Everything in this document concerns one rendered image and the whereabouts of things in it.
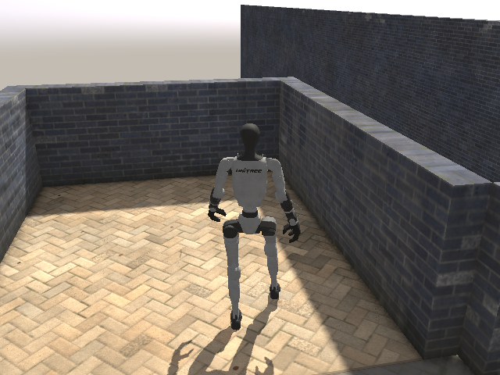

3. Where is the left robot thigh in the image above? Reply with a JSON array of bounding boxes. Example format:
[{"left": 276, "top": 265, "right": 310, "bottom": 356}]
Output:
[{"left": 223, "top": 219, "right": 241, "bottom": 280}]

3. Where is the robot left foot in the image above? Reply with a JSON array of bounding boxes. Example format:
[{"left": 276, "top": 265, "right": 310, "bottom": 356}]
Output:
[{"left": 230, "top": 309, "right": 242, "bottom": 330}]

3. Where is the left robot upper arm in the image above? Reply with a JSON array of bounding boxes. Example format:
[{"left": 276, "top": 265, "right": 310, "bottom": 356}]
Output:
[{"left": 212, "top": 157, "right": 234, "bottom": 199}]

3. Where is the left robot hand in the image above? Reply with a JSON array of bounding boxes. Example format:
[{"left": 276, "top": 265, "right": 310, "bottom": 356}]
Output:
[{"left": 208, "top": 208, "right": 226, "bottom": 222}]

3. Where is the right robot upper arm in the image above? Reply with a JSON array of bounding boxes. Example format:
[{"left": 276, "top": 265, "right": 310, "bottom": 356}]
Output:
[{"left": 266, "top": 158, "right": 288, "bottom": 202}]

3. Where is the robot left forearm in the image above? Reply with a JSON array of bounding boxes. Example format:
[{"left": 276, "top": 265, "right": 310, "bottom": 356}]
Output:
[{"left": 209, "top": 187, "right": 221, "bottom": 212}]

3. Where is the right robot hand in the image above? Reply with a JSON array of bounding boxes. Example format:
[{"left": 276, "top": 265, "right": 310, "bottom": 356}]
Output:
[{"left": 283, "top": 223, "right": 301, "bottom": 243}]

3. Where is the robot right forearm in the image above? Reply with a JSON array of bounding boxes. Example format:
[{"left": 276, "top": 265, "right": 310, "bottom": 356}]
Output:
[{"left": 280, "top": 190, "right": 298, "bottom": 226}]

